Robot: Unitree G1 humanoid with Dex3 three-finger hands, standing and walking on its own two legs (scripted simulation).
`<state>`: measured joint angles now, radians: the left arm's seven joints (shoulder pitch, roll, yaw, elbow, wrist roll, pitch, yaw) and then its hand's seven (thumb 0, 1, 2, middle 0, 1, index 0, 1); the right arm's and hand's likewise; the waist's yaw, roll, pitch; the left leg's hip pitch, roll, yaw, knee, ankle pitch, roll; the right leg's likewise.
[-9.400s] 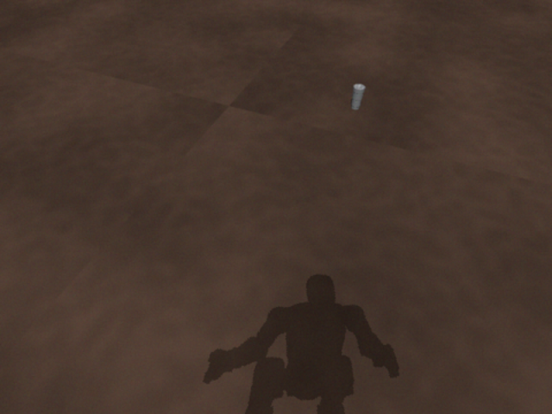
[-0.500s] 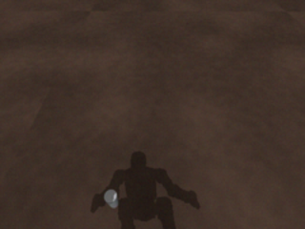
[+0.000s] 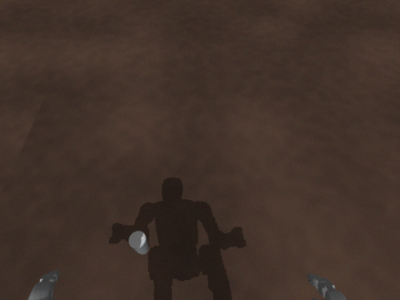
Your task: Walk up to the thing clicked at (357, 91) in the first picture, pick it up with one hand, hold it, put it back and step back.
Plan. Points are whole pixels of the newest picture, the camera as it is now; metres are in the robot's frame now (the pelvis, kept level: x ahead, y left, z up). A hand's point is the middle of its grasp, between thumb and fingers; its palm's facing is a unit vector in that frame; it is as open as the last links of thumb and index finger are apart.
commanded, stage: go down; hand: left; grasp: from the side
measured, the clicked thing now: (140, 244) +0.42 +0.24 -0.68
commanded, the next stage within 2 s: none
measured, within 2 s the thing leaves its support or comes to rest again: neither
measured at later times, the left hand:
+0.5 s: hand out of the picture +0.16 +0.28 -0.16, palm faces +0.09 -0.93 -0.35, open 17.4 cm
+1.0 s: hand out of the picture +0.16 +0.31 -0.20, palm faces +0.17 -0.93 -0.32, open 17.5 cm
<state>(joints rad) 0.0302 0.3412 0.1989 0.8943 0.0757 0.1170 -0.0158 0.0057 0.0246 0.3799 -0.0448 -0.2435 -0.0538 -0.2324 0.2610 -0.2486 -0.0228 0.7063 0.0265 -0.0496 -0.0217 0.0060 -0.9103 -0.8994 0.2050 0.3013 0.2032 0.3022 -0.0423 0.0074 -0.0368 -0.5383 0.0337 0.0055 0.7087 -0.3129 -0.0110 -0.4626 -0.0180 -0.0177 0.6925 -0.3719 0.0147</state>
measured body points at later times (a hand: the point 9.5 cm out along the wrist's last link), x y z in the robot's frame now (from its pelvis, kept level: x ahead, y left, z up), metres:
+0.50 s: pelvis +0.01 +0.00 -0.05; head +0.08 +0.02 +0.40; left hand +0.15 +0.33 -0.14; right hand +0.17 -0.25 -0.13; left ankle +0.02 +0.13 -0.72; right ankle -0.02 -0.13 -0.72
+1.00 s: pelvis -0.02 +0.01 -0.10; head +0.08 +0.03 +0.34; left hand +0.15 +0.36 -0.18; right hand +0.15 -0.25 -0.17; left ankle +0.02 +0.13 -0.72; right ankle -0.02 -0.13 -0.72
